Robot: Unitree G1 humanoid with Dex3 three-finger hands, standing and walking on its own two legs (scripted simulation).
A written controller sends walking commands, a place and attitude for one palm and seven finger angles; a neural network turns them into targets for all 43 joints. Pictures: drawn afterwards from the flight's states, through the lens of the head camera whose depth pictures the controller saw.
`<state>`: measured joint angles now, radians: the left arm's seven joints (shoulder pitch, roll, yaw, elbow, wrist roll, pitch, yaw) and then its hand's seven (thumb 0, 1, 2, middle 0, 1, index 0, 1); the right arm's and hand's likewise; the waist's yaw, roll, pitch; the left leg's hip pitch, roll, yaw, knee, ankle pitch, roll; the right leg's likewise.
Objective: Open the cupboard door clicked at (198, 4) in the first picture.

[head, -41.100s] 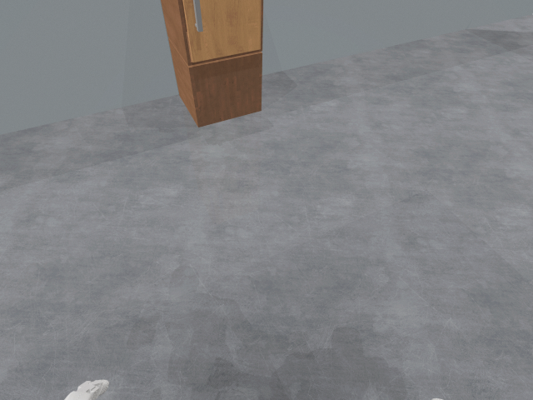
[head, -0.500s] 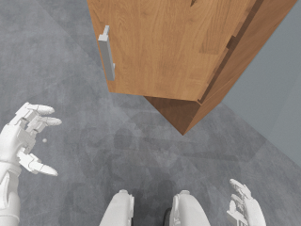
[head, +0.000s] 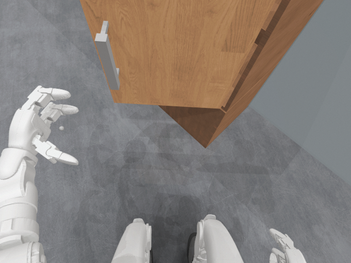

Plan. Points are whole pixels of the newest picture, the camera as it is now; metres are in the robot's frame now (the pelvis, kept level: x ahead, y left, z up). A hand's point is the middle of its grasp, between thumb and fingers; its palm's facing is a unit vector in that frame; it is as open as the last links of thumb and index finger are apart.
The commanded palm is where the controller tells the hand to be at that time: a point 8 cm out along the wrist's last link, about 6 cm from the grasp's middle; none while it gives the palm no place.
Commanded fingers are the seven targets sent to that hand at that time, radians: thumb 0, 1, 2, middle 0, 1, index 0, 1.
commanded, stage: move the hooked fingers beside the handle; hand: left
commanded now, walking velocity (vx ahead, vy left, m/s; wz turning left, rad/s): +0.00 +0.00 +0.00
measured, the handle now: (110, 58) +0.58 +0.18 +0.02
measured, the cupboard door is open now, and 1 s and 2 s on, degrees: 44 43 43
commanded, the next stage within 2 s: none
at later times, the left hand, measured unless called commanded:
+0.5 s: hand (76, 98) +0.47 +0.24 +0.02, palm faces -0.02 -1.00 -0.02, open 14.0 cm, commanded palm +0.46 +0.28 +0.03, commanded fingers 0.00 -0.50 0.30 -0.30 -1.20 -0.30 -1.20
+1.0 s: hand (91, 73) +0.54 +0.23 +0.01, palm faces -0.02 -1.00 -0.02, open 14.0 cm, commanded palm +0.53 +0.26 +0.02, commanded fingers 0.00 -0.50 0.30 -0.30 -1.20 -0.30 -1.20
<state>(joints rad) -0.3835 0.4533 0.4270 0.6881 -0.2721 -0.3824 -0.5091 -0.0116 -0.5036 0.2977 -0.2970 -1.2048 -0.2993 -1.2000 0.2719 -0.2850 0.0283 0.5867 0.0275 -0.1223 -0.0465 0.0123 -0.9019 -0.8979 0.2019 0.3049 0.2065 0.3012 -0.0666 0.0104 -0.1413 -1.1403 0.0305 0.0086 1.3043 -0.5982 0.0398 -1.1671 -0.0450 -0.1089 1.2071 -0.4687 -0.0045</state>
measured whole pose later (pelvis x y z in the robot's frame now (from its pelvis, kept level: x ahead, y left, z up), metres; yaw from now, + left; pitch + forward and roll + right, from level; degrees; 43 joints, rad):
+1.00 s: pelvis -0.01 +0.00 -0.03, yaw -2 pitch +32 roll -6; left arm -1.03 0.72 0.51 1.22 -0.05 -0.39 -0.38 -0.01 -0.50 0.30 -0.30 -1.20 -0.31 -1.21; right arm 0.34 -0.29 0.09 0.58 -0.03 0.06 -0.01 0.01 -0.90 -0.90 0.20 0.30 0.21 0.30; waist -0.23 0.03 -0.11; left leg -1.37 0.06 -0.01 1.42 -0.61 0.04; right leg -1.39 -0.02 -0.13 1.28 -0.46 -0.01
